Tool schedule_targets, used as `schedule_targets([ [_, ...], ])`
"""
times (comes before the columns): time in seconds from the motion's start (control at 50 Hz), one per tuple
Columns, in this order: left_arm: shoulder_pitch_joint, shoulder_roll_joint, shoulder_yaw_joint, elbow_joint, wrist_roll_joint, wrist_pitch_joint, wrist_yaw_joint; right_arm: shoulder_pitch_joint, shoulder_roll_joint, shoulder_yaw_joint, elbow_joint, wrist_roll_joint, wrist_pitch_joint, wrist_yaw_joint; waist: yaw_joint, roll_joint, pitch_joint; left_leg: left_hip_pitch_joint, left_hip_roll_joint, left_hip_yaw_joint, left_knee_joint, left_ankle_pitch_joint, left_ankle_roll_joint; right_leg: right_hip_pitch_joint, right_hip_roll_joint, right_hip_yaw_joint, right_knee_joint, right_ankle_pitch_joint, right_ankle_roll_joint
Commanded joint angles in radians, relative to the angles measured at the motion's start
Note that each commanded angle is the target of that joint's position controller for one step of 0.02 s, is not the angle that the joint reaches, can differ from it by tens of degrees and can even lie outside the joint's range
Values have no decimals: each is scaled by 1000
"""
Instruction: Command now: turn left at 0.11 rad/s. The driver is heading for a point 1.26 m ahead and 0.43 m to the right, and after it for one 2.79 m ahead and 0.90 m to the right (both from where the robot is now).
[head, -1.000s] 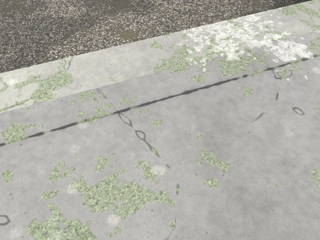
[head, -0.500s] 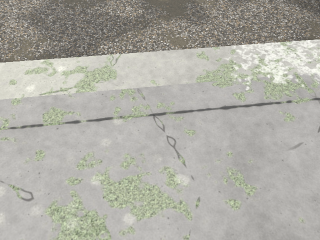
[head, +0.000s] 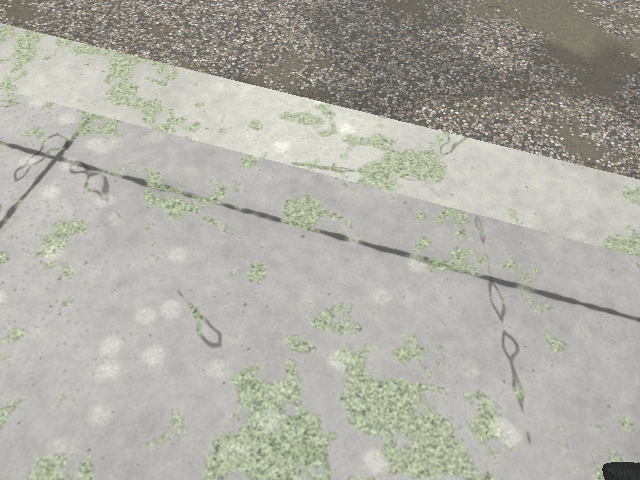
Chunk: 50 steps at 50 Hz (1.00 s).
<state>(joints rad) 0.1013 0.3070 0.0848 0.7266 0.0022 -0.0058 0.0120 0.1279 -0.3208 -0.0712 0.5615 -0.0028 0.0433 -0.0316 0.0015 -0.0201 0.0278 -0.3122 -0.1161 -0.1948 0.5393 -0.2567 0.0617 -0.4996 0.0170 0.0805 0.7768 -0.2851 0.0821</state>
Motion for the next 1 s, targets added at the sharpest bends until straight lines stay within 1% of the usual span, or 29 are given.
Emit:
schedule_targets([
  [0.02,-22,41,-5,-69,-2,-22,-18,1,-32,14,-37,-21,-19,13,-26,169,-164,86,286,-164,-82,408,140,163,-61,-24,-97,1,-25],
  [0.06,-17,35,-12,-73,0,-28,-27,8,-33,19,-11,-24,-32,22,-4,152,-112,48,235,-114,-88,270,91,288,-43,-34,-328,206,-59],
  [0.1,-60,191,20,-117,5,-29,-21,102,-100,-6,-2,-45,-48,15,-93,-17,-74,47,94,-6,11,16,7,266,-138,136,-304,535,-145],
  [0.12,-49,204,29,-106,-10,-25,-22,88,-96,-8,-10,-46,-50,7,-91,-128,-72,64,49,82,57,-23,-40,214,-175,221,-346,462,-222],
  [0.14,-24,177,27,-106,-15,-23,-22,40,-102,-13,-18,-34,-49,-2,-60,-170,-69,53,41,111,100,-50,-60,209,-195,305,-380,404,-258],
  [0.22,88,177,41,-100,-22,-18,-2,-29,-35,-17,-49,-7,-42,-2,5,-199,-115,-112,6,106,223,-307,-69,366,-248,474,-382,476,-324],
  [0.26,128,175,51,-90,-48,-6,13,-6,-20,-17,-48,15,-60,18,1,-139,-171,-90,44,74,142,-315,-48,365,-211,489,-424,-93,-299],
  [0.3,-24,164,44,-142,-59,22,22,113,-19,-31,9,37,-84,35,-105,-150,-96,245,67,110,-176,-95,-6,26,-102,408,-457,-406,-224],
  [0.32,-73,111,31,-175,-49,24,24,241,-86,-56,59,28,-86,30,-154,-83,-102,499,175,30,-225,-112,20,-217,-17,285,-303,-378,-141],
  [0.34,-64,17,6,-211,-55,13,18,285,-167,-74,71,6,-94,35,-135,188,-108,582,430,-372,-328,-430,102,-434,93,111,32,-276,-105],
  [0.36,-52,66,12,-219,-45,-8,11,195,-146,-64,45,-23,-115,35,-84,166,-24,458,524,-480,-357,-506,149,-503,-23,156,198,-182,-107],
  [0.4,28,100,23,-171,-42,-20,-8,124,-64,-38,28,4,-138,17,-37,121,17,439,451,-300,-370,-393,100,-518,-66,115,315,-30,-90],
  [0.44,37,81,17,-157,-37,-33,-23,172,-66,-33,55,2,-148,10,-56,106,21,436,395,-128,-374,-207,52,-527,-95,76,421,77,-84],
  [0.46,-13,88,17,-154,87,7,-70,242,-89,-23,94,-48,-136,19,-68,24,45,328,372,-40,-413,-201,39,-467,-57,-8,471,76,-79],
  [0.5,-22,68,11,-159,58,32,-104,272,-91,-22,116,-41,-137,31,-68,92,79,290,341,74,-425,-130,14,-463,-68,-19,499,131,-81],
  [0.54,-55,74,9,-162,39,39,-115,306,-75,-12,141,-37,-143,33,-76,119,103,286,336,151,-436,-75,-1,-468,-73,-28,483,182,-84],
  [0.66,-260,36,-28,-217,43,26,-141,429,-67,2,235,-37,-148,14,-128,119,182,425,354,344,-450,237,-26,-455,-74,-201,187,159,-149],
  [0.7,-262,12,-46,-228,37,26,-135,421,-80,7,259,-40,-144,4,-92,127,158,443,349,445,-363,699,-49,-304,-29,-281,59,85,-212],
  [0.74,-153,32,-41,-205,34,26,-113,425,-133,1,278,-36,-129,-12,-5,178,44,466,380,473,-153,1335,-51,-67,75,-345,17,1,-267],
  [0.76,2,60,-28,-166,41,20,-102,421,-163,-3,287,-37,-118,-18,79,203,-41,408,420,454,39,1441,-27,138,110,-305,-1,-67,-301],
  [0.78,225,111,0,-96,45,8,-83,399,-174,1,283,-34,-120,-12,177,206,-142,263,434,428,272,1328,6,444,122,-206,-86,-59,-339],
  [0.8,346,180,30,-37,51,3,-61,376,-123,12,267,-34,-124,0,215,116,-212,3,360,420,603,717,11,742,-15,23,-189,-153,-357],
  [0.82,291,283,47,-57,52,2,-48,422,3,45,180,5,-135,28,86,-162,-351,-406,179,327,997,-223,-28,1027,-369,614,-340,-380,-440],
  [0.84,330,250,48,-70,39,8,-35,243,-114,20,145,11,-150,26,185,21,-388,-469,165,149,1066,-88,-3,952,-371,693,-482,-381,-405],
  [0.86,304,216,38,-18,49,-3,-21,201,-92,21,139,31,-151,26,143,29,-198,-506,192,140,1049,-8,4,796,-362,511,-502,-241,-378],
  [0.88,281,157,23,3,54,-23,-17,230,-66,29,163,28,-150,29,87,99,-72,-444,223,128,965,12,9,592,-339,383,-530,-118,-350],
  [0.9,231,117,8,9,56,-45,-15,253,-42,32,189,13,-132,37,34,116,-20,-375,252,109,896,19,8,458,-295,268,-559,-61,-318],
  [0.94,197,45,-16,29,35,-79,-17,335,-1,36,252,-8,-79,56,-38,50,43,-292,277,93,817,46,-1,319,-228,97,-619,13,-241],
  [1.0,225,31,-23,66,20,-112,-34,227,19,31,239,0,-54,74,-38,-7,120,-370,251,129,712,140,2,286,-144,-127,-664,295,-130],
])
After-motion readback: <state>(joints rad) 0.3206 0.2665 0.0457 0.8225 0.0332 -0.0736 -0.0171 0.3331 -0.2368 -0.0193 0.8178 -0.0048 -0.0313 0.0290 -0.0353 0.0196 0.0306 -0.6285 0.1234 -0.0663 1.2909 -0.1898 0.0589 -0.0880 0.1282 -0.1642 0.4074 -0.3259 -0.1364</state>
